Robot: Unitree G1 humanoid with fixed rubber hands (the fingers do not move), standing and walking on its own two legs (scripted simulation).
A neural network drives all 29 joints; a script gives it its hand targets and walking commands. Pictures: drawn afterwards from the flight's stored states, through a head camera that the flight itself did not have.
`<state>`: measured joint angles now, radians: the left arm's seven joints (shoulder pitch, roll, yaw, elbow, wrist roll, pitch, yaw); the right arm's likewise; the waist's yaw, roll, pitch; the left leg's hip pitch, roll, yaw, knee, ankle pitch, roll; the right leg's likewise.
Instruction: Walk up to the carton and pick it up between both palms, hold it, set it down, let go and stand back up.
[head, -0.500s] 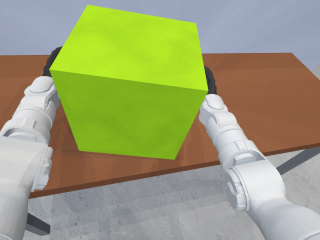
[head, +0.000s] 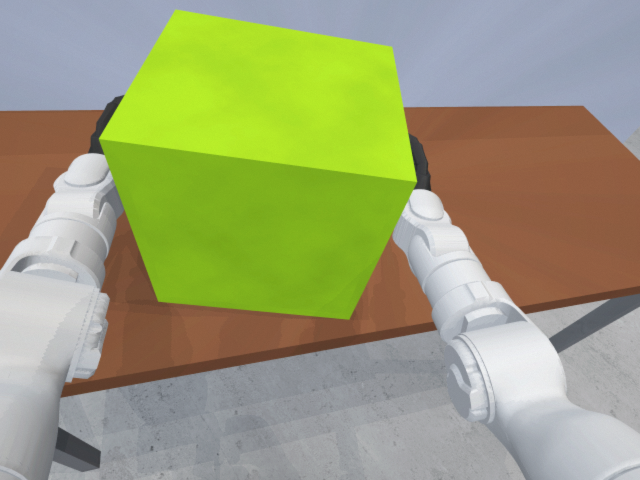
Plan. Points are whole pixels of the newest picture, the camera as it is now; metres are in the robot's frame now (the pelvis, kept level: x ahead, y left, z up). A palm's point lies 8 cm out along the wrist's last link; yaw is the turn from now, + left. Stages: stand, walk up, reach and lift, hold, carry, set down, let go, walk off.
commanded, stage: reach and lift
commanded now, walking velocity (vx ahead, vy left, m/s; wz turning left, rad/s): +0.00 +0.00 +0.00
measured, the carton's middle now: (270, 179) +0.48 +0.03 +0.09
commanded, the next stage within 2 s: none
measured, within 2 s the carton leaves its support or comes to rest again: leaves its support in 0.84 s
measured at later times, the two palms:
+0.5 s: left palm (111, 158) +0.47 +0.22 +0.12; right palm (412, 194) +0.42 -0.15 +0.12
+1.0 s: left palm (121, 153) +0.45 +0.20 +0.15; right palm (430, 205) +0.40 -0.17 +0.13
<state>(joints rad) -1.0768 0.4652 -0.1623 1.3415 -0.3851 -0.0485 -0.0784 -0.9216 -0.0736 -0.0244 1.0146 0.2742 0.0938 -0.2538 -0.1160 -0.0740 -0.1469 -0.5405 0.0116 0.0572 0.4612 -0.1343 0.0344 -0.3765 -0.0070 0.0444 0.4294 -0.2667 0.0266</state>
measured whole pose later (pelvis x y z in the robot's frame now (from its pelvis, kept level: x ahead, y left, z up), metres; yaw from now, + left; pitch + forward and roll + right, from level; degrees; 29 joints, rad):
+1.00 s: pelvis +0.00 -0.01 +0.00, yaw +0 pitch +7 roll -1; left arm -1.05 0.38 0.12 1.35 -0.06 -0.08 -0.13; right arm -0.84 0.01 -0.28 1.01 -0.09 0.02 -0.20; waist -0.10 -0.07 -0.13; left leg -0.42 0.01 0.06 0.42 -0.12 0.03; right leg -0.27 -0.01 0.04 0.41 -0.26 0.03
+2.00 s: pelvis -0.02 -0.02 +0.01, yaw +0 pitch +1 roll +0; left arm -0.99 0.31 0.14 1.01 -0.06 0.27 -0.05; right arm -0.82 -0.07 -0.23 0.92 0.14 0.20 -0.18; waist -0.07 -0.07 -0.12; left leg -0.30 0.01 0.06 0.35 -0.08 0.02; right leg -0.17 -0.01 0.04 0.40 -0.25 0.03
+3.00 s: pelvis -0.03 -0.02 +0.01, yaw +0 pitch +0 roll +0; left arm -0.87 0.21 0.16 0.53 -0.03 0.69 0.11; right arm -0.94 -0.27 -0.07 0.85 0.33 0.49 -0.13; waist -0.04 -0.04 -0.18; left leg -0.28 0.01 0.06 0.33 -0.05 0.02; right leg -0.17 -0.01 0.04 0.40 -0.23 0.03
